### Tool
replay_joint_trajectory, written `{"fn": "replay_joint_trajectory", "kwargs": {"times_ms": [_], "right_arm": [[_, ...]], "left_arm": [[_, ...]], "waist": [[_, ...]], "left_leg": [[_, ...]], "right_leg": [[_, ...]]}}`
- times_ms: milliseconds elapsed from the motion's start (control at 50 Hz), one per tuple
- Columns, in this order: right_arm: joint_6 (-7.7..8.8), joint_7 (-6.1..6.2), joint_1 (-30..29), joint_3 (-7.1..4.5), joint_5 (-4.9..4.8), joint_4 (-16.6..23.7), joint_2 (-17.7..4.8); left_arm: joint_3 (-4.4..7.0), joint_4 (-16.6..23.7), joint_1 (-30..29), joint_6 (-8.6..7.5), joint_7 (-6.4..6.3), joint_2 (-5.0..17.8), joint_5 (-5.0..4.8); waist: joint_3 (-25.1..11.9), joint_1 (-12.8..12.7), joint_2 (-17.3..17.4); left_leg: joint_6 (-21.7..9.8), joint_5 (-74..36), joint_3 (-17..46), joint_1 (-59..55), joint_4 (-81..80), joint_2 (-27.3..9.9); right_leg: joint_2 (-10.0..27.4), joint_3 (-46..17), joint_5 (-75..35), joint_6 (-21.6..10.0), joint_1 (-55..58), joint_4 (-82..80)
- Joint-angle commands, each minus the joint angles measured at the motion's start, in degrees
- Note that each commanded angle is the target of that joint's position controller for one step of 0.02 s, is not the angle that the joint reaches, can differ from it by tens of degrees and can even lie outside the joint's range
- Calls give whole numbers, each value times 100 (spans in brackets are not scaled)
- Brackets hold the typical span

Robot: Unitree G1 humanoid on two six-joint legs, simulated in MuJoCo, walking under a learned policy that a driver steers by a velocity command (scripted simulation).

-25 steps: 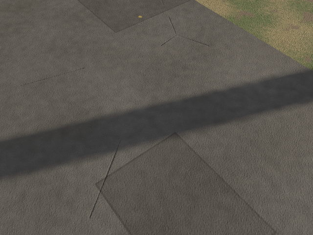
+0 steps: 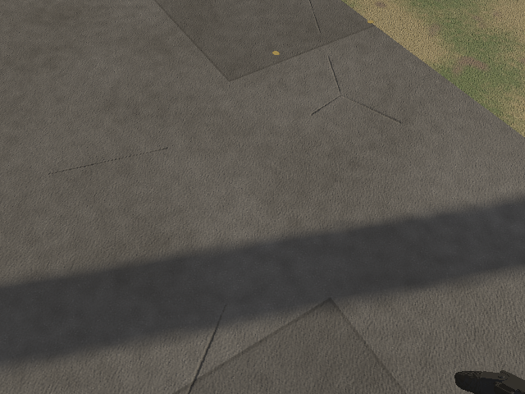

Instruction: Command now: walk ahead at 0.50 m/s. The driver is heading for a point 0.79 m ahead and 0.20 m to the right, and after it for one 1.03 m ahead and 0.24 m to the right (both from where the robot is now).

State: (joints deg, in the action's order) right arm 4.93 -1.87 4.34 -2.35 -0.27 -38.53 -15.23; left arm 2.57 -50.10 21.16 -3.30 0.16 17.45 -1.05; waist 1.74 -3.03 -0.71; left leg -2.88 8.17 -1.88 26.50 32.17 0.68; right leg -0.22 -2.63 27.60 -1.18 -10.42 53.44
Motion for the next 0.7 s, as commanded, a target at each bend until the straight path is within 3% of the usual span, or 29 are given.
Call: {"fn": "replay_joint_trajectory", "kwargs": {"times_ms": [20, 40, 60, 120, 180, 280, 340, 400, 420, 440, 460, 480, 500, 520, 540, 560, 580, 600, 640, 700], "right_arm": [[-26, 62, 1401, -283, -4, -83, -914], [-20, 40, 1120, -243, 35, -79, -774], [10, 30, 956, -204, 80, -67, -657], [107, 23, 895, -230, 22, -189, -703], [109, 96, 1072, -274, 20, -363, -863], [35, 164, 1500, -295, -43, -640, -1031], [-47, 177, 1783, -308, -75, -844, -1077], [-142, 219, 1797, -346, -98, -964, -1151], [-171, 232, 1729, -358, -99, -973, -1190], [-205, 245, 1610, -351, -103, -966, -1193], [-223, 262, 1632, -279, -56, -937, -1020], [-158, 248, 2036, -113, 36, -750, -562], [-40, 217, 2345, -6, 29, -815, -240], [49, 169, 1844, -154, -115, -764, -838], [102, 150, 1378, -192, -199, -615, -972], [112, 175, 1130, -191, -142, -579, -932], [76, 186, 1096, -215, -77, -585, -873], [18, 187, 1226, -214, -63, -628, -775], [-93, 206, 1342, -185, -47, -686, -573], [-136, 229, 836, -171, 15, -521, -519]], "left_arm": [[114, 694, -491, -292, 39, 749, -104], [129, 719, -655, -280, 26, 700, -5], [149, 689, -540, -226, 24, 649, 28], [101, 615, -377, -52, 2, 373, 49], [70, 791, -956, -27, -13, 290, 102], [2, 1004, -1908, -125, 91, 152, 56], [4, 1172, -2324, -163, 178, 203, 16], [41, 1233, -2307, -202, 256, 334, 23], [79, 1180, -2082, -213, 259, 417, 31], [164, 1024, -1543, -219, 239, 551, 50], [309, 752, -641, -214, 185, 843, 70], [440, 637, 160, -196, 138, 1389, 175], [435, 524, 434, -158, 165, 1372, 85], [295, 554, 269, -157, 160, 922, 24], [243, 624, -167, -154, 144, 786, 30], [207, 678, -527, -152, 142, 666, 81], [163, 710, -760, -168, 155, 511, 138], [139, 712, -879, -191, 162, 424, 178], [153, 642, -890, -257, 164, 446, 135], [208, 478, -696, -275, 94, 630, 121]], "waist": [[-916, 771, 574], [-539, 608, 385], [-458, 401, 516], [-339, 191, 557], [-91, 298, 403], [100, 653, 373], [206, 771, 386], [154, 631, 478], [19, 482, 539], [-295, 158, 531], [-925, -210, 389], [-1883, -263, -530], [-2374, -207, -1557], [-1799, -342, -1014], [-1058, -239, -736], [-650, -93, -384], [-393, 87, -360], [-374, 248, -471], [-324, 375, -458], [-89, 311, -278]], "left_leg": [[-1161, 555, 2836, -3475, -1535, -1829], [-1109, 11, 2391, -2778, -1719, -1622], [-1065, -366, 2083, -2328, -1884, -1469], [-1165, -803, 1537, -1718, -2291, -1336], [-1148, -960, 1152, -1690, -2500, -1271], [-901, -840, 646, -1868, -2513, -1108], [-861, -844, 715, -2395, -2306, -1342], [-724, -1367, 801, -2911, -1914, -1564], [-656, -1960, 765, -2986, -1641, -1546], [-539, -2840, 586, -2922, -1010, -1367], [-364, -2941, 342, -2457, 102, -1050], [-15, -1239, 20, -610, 2197, -462], [176, 2481, 468, 927, 3520, 296], [96, 2469, 906, 1581, 4085, -40], [28, 1919, 721, 1800, 4017, -331], [39, 1421, 592, 1630, 3744, -564], [69, 1086, 598, 1347, 3440, -737], [102, 883, 628, 1001, 3293, -832], [203, 693, 569, 803, 3018, -879], [368, -50, 541, 1203, 2219, -925]], "right_leg": [[441, -211, -342, -85, -3310, 1834], [599, -142, -676, -42, -3129, 1489], [748, -186, -919, -12, -2768, 1269], [824, -103, -1224, 149, -2430, 818], [865, -79, -2065, 275, -2770, -84], [597, 154, -3303, 248, -2453, -1697], [506, 139, -3158, 136, -2554, -2126], [414, 156, -2559, -91, -2394, -2410], [306, 262, -2368, -179, -2019, -2482], [125, 446, -2367, -310, -1223, -2645], [200, 380, -2520, -505, 150, -2555], [1561, -1479, -2403, -1176, 2374, -2406], [2239, -3615, -1271, -1710, 3344, -3260], [2091, -3434, -529, -1482, 2977, -3531], [1931, -2702, -707, -1289, 2190, -3676], [1722, -2166, -1181, -1213, 1431, -3838], [1535, -1767, -1672, -1170, 834, -4025], [1411, -1516, -1951, -1153, 479, -4187], [1323, -1128, -2377, -1234, 147, -4440], [1288, -730, -2855, -1275, 148, -4654]]}}
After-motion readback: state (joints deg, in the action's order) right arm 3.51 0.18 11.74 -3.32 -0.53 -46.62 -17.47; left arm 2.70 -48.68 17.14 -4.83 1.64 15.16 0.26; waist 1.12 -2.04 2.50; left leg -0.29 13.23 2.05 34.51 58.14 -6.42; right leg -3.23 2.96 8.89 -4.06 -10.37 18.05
